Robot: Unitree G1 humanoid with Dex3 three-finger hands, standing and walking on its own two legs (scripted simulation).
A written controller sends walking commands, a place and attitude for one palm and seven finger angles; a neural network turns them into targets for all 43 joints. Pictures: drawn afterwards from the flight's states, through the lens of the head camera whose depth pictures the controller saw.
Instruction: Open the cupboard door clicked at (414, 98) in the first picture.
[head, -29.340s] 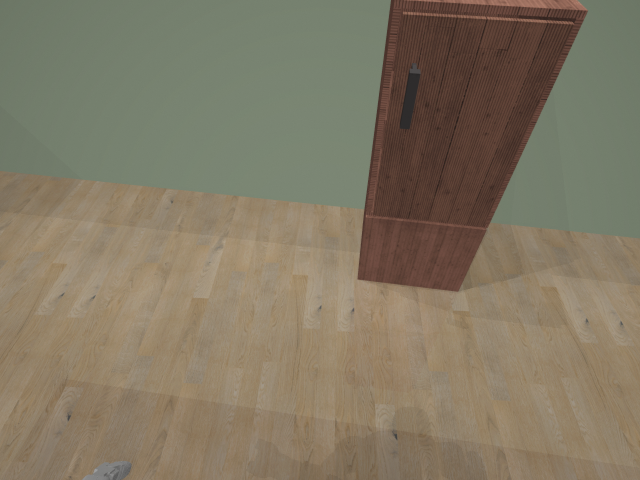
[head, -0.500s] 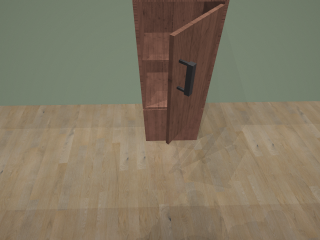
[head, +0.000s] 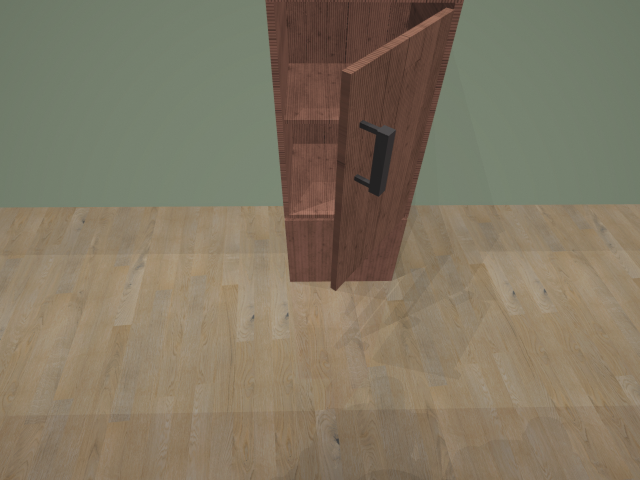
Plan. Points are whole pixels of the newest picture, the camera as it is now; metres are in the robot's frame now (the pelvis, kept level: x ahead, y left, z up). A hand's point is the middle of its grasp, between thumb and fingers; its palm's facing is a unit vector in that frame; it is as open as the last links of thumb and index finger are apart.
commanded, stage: look to check the result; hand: left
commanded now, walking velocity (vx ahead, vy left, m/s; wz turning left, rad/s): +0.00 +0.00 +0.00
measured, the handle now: (371, 158) +0.65 -0.05 +0.03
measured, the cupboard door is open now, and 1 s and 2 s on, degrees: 50 50 50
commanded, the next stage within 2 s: walk to a spot facing it in 0.28 s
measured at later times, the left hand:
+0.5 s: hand out of the picture +0.01 +0.16 -0.18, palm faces +0.04 -0.98 -0.17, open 7.3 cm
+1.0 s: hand out of the picture +0.09 +0.15 -0.16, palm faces -0.15 -0.94 -0.31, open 7.3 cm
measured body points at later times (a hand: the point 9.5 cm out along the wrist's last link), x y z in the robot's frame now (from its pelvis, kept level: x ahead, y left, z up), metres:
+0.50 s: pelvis +0.01 +0.00 +0.00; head +0.03 +0.00 +0.45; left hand +0.01 +0.21 -0.16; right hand +0.00 -0.22 -0.16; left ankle +0.01 +0.10 -0.74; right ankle +0.02 -0.11 -0.74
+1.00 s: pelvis +0.00 -0.05 -0.01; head +0.05 -0.09 +0.44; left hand +0.10 +0.20 -0.14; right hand +0.03 -0.31 -0.17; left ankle +0.00 +0.11 -0.66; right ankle -0.01 -0.12 -0.74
